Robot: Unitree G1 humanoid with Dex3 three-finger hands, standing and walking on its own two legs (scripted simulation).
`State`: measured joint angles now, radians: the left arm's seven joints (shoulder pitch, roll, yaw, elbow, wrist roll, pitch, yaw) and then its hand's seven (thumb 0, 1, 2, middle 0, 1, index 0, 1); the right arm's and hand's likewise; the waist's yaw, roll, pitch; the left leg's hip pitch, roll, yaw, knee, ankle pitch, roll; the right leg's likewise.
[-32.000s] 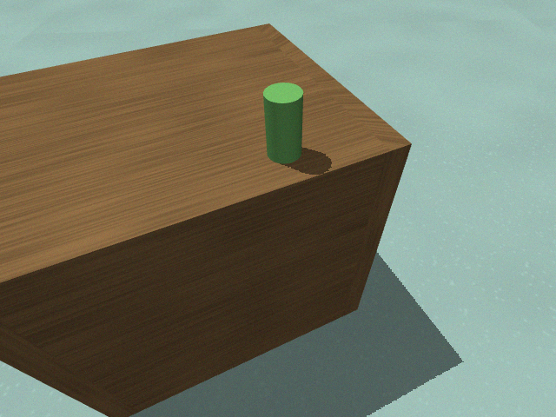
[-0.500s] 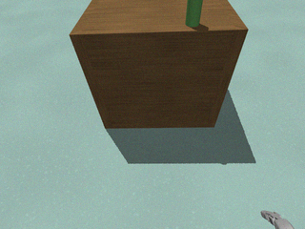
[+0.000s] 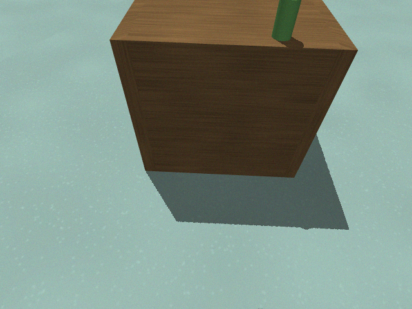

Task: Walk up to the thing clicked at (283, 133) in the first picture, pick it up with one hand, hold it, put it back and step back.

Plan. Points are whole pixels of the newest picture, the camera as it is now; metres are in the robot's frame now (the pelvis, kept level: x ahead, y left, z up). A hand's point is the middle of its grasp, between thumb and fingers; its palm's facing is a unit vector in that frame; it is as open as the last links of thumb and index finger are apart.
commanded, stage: step back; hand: right
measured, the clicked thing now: (285, 17) +1.04 -0.27 +0.11
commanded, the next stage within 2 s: stand in 0.32 s
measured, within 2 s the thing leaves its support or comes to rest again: neither
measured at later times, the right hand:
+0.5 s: hand out of the picture +0.12 -0.28 -0.16, palm faces +0.01 +0.95 -0.32, open 7.3 cm
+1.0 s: hand out of the picture +0.11 -0.28 -0.14, palm faces +0.00 +0.95 -0.32, open 7.3 cm
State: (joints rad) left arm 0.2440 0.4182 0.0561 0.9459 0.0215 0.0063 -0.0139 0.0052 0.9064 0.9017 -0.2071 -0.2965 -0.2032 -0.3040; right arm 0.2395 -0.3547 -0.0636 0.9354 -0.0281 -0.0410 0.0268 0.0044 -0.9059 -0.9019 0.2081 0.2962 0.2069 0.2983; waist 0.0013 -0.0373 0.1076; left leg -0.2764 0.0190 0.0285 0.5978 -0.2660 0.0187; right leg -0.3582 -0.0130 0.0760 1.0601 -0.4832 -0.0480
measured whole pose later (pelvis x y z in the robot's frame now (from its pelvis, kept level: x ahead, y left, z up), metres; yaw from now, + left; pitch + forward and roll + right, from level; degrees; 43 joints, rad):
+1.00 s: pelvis +0.04 -0.03 +0.02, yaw -2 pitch -3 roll +0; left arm 0.08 0.36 0.00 1.16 0.01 -0.02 -0.02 0.00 0.91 0.90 -0.21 -0.30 -0.20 -0.30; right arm 0.11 -0.35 0.00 1.13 -0.01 -0.01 0.02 0.00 -0.91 -0.90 0.21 0.30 0.20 0.30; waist 0.00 0.01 0.06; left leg -0.08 0.03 0.00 0.33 -0.20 -0.03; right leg -0.17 -0.02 -0.04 0.36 -0.14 0.00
